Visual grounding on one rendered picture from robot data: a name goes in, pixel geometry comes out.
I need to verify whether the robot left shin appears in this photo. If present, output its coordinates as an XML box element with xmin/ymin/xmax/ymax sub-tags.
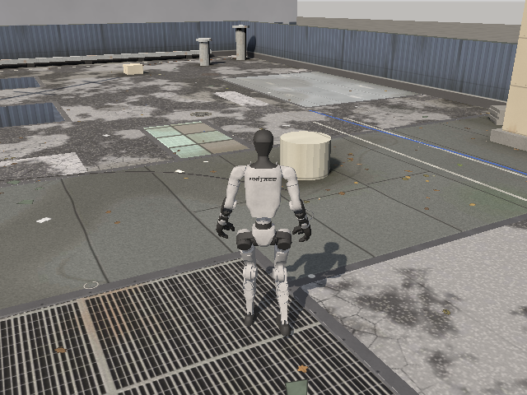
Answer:
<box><xmin>243</xmin><ymin>266</ymin><xmax>256</xmax><ymax>315</ymax></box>

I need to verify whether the robot right hand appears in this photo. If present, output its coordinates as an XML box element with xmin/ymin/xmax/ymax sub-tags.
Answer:
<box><xmin>292</xmin><ymin>226</ymin><xmax>311</xmax><ymax>242</ymax></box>

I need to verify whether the robot shin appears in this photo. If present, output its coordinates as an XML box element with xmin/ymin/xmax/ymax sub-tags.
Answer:
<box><xmin>243</xmin><ymin>266</ymin><xmax>256</xmax><ymax>315</ymax></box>
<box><xmin>275</xmin><ymin>267</ymin><xmax>289</xmax><ymax>325</ymax></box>

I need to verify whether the robot left hand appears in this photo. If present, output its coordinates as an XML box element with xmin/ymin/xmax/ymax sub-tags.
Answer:
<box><xmin>216</xmin><ymin>222</ymin><xmax>235</xmax><ymax>239</ymax></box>

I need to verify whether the left robot forearm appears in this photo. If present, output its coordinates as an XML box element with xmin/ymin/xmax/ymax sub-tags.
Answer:
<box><xmin>218</xmin><ymin>197</ymin><xmax>232</xmax><ymax>225</ymax></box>

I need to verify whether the robot right upper arm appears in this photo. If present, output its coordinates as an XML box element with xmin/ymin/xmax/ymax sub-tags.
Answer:
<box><xmin>280</xmin><ymin>165</ymin><xmax>302</xmax><ymax>211</ymax></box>

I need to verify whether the right robot forearm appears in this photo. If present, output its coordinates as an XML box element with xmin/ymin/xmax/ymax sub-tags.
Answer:
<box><xmin>294</xmin><ymin>199</ymin><xmax>310</xmax><ymax>229</ymax></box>

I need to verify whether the robot left upper arm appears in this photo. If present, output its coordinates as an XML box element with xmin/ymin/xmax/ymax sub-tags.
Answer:
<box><xmin>224</xmin><ymin>165</ymin><xmax>246</xmax><ymax>210</ymax></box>

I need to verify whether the robot right shin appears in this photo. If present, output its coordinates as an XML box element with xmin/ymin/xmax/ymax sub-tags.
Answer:
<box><xmin>275</xmin><ymin>267</ymin><xmax>289</xmax><ymax>325</ymax></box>

